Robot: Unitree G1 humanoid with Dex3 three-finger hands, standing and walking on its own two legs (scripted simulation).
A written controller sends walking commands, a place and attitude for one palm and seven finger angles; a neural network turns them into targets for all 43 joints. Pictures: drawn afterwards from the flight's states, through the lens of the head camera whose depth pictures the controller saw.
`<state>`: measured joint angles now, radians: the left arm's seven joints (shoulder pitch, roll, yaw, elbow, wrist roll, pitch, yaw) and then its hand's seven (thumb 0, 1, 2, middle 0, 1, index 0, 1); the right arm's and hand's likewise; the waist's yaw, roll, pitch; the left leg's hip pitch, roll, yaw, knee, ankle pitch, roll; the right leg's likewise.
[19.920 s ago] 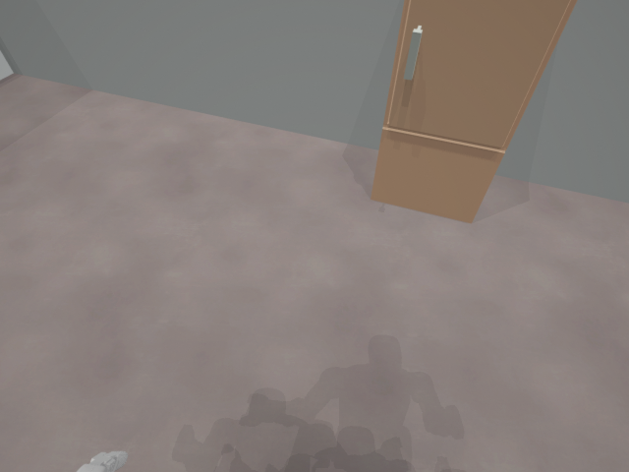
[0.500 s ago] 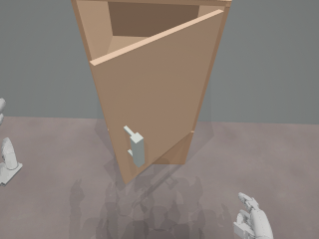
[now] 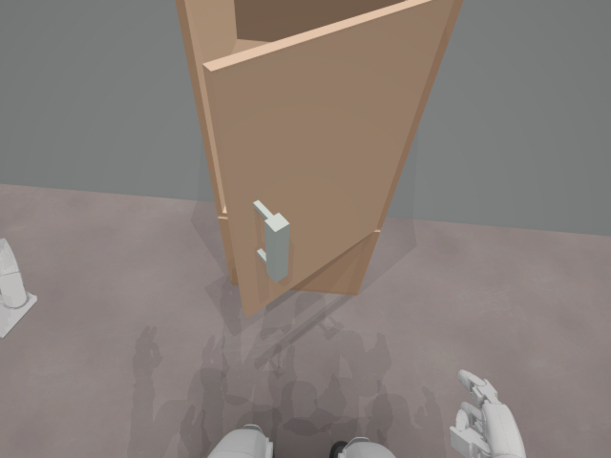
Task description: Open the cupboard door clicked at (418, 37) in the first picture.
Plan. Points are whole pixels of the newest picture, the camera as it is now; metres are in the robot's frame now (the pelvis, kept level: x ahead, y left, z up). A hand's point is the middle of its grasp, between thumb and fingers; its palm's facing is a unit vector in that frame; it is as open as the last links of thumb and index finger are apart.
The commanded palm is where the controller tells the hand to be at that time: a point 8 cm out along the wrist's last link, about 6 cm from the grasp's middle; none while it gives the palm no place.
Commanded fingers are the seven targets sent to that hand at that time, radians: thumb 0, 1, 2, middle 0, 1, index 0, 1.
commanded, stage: step back with the hand held close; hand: left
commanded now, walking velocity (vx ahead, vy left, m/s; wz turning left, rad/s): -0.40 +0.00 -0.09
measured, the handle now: (268, 241) +0.44 +0.09 -0.03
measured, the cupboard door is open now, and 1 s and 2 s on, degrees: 43 43 43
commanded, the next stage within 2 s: stop stepping back and stand still in 0.42 s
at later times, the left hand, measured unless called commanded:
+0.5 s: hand (35, 345) +0.17 +0.23 +0.19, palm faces +0.26 -0.84 -0.48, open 7.4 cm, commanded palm +0.09 +0.28 +0.20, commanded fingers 0.00 0.90 0.90 -0.20 -0.30 -0.20 -0.30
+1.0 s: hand out of the picture +0.06 +0.21 +0.19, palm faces +0.38 -0.83 -0.40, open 7.4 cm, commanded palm -0.01 +0.26 +0.20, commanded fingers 0.00 0.90 0.90 -0.20 -0.30 -0.20 -0.30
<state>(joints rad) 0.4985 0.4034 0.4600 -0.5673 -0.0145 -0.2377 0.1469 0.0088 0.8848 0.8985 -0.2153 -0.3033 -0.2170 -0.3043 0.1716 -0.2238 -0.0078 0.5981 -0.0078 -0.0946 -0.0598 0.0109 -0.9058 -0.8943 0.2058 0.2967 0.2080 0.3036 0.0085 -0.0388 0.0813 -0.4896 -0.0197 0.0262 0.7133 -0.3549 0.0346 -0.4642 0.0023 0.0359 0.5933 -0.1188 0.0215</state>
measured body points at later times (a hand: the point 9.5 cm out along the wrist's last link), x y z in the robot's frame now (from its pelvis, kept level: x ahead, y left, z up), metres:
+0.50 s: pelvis -0.08 -0.01 +0.02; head -0.03 +0.02 +0.47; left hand +0.15 +0.27 +0.21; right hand +0.10 -0.24 -0.04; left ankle +0.00 +0.08 -0.72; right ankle -0.13 -0.12 -0.69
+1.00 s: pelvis -0.17 -0.03 +0.02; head -0.19 -0.03 +0.47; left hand +0.03 +0.25 +0.21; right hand -0.08 -0.30 -0.08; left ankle -0.17 +0.10 -0.72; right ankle -0.18 -0.11 -0.72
